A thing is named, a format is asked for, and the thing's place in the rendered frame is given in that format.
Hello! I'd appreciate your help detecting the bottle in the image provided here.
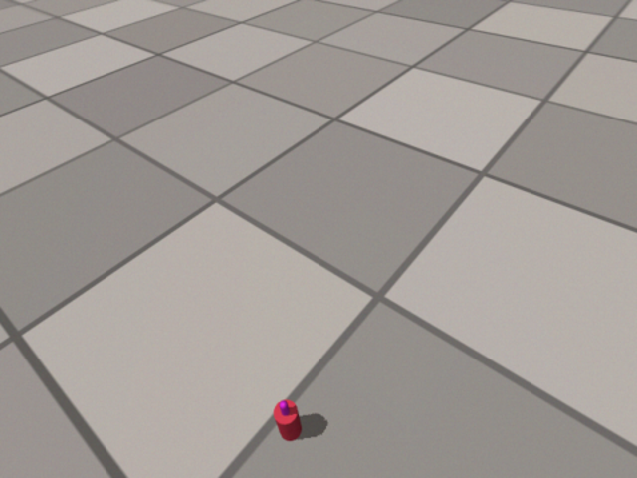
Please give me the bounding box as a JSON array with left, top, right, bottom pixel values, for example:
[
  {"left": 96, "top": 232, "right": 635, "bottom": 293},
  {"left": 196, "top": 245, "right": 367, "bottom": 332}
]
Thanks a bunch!
[{"left": 274, "top": 400, "right": 302, "bottom": 441}]

